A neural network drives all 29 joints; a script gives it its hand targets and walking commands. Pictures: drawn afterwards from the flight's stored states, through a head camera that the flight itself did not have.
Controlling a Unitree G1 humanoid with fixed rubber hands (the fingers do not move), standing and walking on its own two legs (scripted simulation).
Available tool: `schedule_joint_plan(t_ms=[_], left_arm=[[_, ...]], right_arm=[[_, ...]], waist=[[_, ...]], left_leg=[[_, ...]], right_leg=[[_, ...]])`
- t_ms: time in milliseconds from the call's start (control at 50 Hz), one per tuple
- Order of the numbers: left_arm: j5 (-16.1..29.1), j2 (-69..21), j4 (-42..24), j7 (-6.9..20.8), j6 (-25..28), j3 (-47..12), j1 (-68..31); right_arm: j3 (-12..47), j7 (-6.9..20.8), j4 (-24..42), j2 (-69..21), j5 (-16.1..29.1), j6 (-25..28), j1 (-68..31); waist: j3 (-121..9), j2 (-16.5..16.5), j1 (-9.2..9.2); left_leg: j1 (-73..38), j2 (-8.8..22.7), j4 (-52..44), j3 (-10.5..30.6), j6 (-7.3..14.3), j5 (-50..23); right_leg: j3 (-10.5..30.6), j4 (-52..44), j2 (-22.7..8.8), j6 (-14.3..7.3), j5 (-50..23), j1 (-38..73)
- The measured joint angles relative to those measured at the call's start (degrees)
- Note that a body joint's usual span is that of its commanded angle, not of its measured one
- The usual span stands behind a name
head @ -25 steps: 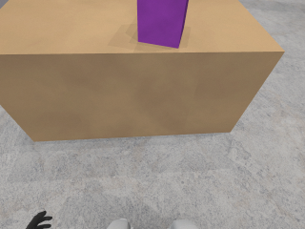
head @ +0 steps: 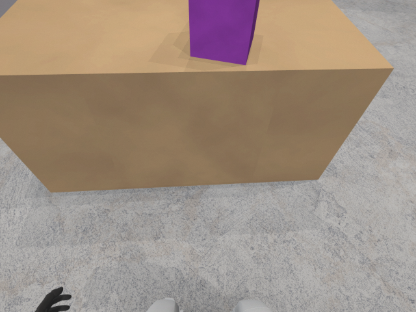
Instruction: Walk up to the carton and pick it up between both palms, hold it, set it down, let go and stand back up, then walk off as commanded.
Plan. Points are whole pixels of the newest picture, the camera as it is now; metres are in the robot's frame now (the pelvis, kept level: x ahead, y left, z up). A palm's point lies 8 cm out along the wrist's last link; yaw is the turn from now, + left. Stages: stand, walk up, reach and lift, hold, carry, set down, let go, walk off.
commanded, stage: walk up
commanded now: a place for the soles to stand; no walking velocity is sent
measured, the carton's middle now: (226, 10) +0.98 -0.12 +0.11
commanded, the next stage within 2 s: none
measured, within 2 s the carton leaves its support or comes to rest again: neither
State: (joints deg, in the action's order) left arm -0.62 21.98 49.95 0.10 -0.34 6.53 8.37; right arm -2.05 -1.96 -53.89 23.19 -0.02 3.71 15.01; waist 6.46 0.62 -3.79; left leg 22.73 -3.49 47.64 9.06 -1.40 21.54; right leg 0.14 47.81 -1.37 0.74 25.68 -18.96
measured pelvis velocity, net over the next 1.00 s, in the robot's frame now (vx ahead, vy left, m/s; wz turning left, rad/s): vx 0.23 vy -0.13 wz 0.01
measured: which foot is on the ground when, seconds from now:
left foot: down 0.00-0.36, up 0.38-1.00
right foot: down 0.00-0.10, up 0.12-0.32, down 0.34-1.00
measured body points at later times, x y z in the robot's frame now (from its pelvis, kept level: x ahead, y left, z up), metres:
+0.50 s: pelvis +0.05 -0.11 +0.02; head +0.04 -0.14 +0.47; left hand +0.17 +0.21 -0.06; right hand +0.09 -0.43 -0.11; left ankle +0.06 +0.09 -0.63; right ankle +0.08 -0.16 -0.70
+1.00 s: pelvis +0.23 -0.13 +0.02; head +0.24 -0.14 +0.47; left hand +0.33 +0.20 -0.08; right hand +0.25 -0.46 -0.10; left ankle +0.32 -0.01 -0.70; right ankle +0.09 -0.16 -0.70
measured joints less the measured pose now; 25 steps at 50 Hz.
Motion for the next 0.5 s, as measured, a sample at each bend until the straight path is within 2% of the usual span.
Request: schedule_joint_plan(t_ms=[100, 140, 200, 300, 320, 360, 380, 420, 460, 500], left_arm=[[0.00, -0.01, 0.01, 0.24, 0.00, -0.01, -0.01], [0.00, -0.02, 0.02, 1.02, 0.00, -0.01, -0.03], [0.00, -0.01, 0.00, 1.94, 0.04, -0.01, -0.02], [0.00, 0.02, -0.02, 2.74, 0.53, -0.01, 0.01], [0.00, 0.03, -0.03, 2.87, 0.64, -0.01, 0.03], [0.00, 0.02, 0.00, 2.97, 1.05, -0.01, 0.17], [0.00, 0.02, 0.01, 2.97, 1.51, 0.00, 0.34], [0.00, 0.03, 0.04, 2.90, 1.92, 0.01, 1.15], [0.00, 0.03, 0.06, 2.53, 1.92, 0.01, 2.44], [0.00, 0.03, 0.12, 2.23, 2.01, -0.01, 3.59]], right_arm=[[0.01, 0.17, 0.00, 0.00, 0.00, 0.00, 0.03], [0.00, 0.62, 0.00, 0.01, 0.00, 0.36, 0.32], [0.00, 0.65, 0.01, 0.08, 0.00, 0.56, 0.46], [0.00, 0.68, 0.00, 0.57, 0.00, 0.67, 0.48], [0.00, 0.68, 0.01, 0.71, 0.00, 0.67, 0.50], [0.00, 0.72, -0.01, 0.73, 0.00, 0.62, 0.51], [0.00, 0.72, -0.09, 0.71, 0.00, 0.44, 0.54], [0.00, 0.72, -0.10, 0.70, 0.00, -0.18, 0.52], [0.00, 0.72, -0.07, 0.72, 0.00, -0.55, 0.54], [0.01, 1.03, -0.05, 0.73, 0.00, -0.63, 0.56]], waist=[[-0.14, 0.01, -0.01], [-0.85, 0.00, -0.06], [-1.47, 0.06, -0.04], [-1.54, 0.12, 0.01], [-1.58, 0.18, 0.02], [-1.56, 0.26, -0.01], [-1.47, 0.28, 0.03], [-1.45, 0.29, 0.10], [-1.48, -0.02, 0.08], [-1.50, -0.18, 0.05]], left_leg=[[-0.02, -0.20, 0.00, 0.00, 0.00, -0.07], [-0.07, 0.02, 0.00, 0.05, 0.39, 1.19], [-0.54, 1.00, -0.97, 0.04, 1.46, 4.79], [-1.99, 3.30, -2.26, 0.00, 1.77, 3.46], [-2.37, 3.68, -2.23, -0.02, 1.76, 2.31], [-3.71, 4.40, -1.57, 0.10, 1.75, 3.54], [-3.80, 4.31, 0.99, 0.07, 1.74, 6.69], [-1.90, 2.50, 10.03, -0.04, 1.74, 8.65], [0.16, 0.84, 16.10, 0.01, 1.74, 5.64], [1.42, 0.43, 17.12, 0.07, 1.74, 0.92]], right_leg=[[-0.02, 0.64, -0.18, -0.30, 1.67, -0.10], [-0.09, 5.21, 0.25, -0.94, 7.87, -1.74], [-0.04, 11.04, 0.90, -0.98, 8.07, -5.80], [0.03, 6.76, 0.88, -0.98, 7.90, -8.69], [0.05, 3.98, 0.87, -0.98, 6.62, -8.14], [-0.40, 1.43, 1.26, -1.78, -3.08, -6.83], [-0.98, 2.05, 1.30, -2.38, -5.76, -6.16], [-2.21, 2.37, 1.00, -3.09, -3.74, -3.67], [-3.18, -0.63, 0.90, -2.95, -2.25, -0.05], [-3.79, -5.98, 0.99, -2.50, -4.47, 3.69]])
